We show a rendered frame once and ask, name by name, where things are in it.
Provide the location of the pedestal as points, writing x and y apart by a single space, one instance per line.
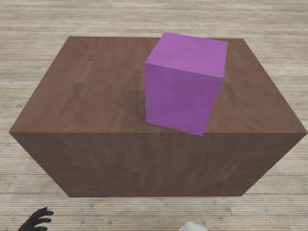
85 125

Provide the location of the left robot hand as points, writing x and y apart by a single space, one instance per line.
35 219

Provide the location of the carton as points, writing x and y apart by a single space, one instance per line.
182 78

